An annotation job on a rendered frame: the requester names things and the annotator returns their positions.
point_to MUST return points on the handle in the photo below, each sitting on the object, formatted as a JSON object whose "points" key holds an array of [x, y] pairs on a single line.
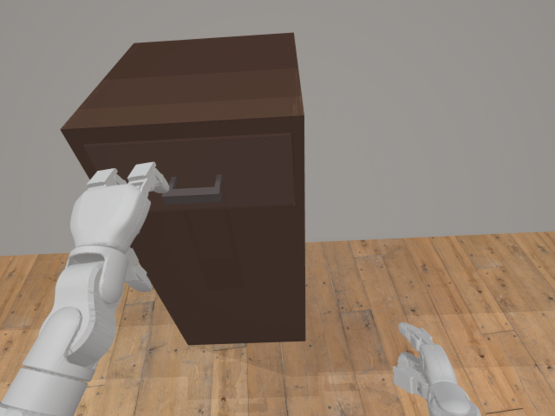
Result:
{"points": [[193, 195]]}

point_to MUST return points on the robot left hand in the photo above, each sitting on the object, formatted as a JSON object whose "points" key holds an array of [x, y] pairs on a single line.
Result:
{"points": [[111, 212]]}

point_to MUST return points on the cabinet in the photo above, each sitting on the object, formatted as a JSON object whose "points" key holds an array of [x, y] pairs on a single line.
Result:
{"points": [[230, 274]]}

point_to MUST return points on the robot right hand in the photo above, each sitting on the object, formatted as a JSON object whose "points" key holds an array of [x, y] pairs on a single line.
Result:
{"points": [[416, 375]]}

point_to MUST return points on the robot right forearm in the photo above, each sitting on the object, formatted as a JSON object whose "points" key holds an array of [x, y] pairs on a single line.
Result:
{"points": [[448, 399]]}

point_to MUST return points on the drawer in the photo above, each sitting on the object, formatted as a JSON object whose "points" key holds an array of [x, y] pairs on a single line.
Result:
{"points": [[256, 169]]}

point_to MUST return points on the robot left forearm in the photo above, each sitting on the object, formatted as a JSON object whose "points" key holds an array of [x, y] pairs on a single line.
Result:
{"points": [[79, 330]]}

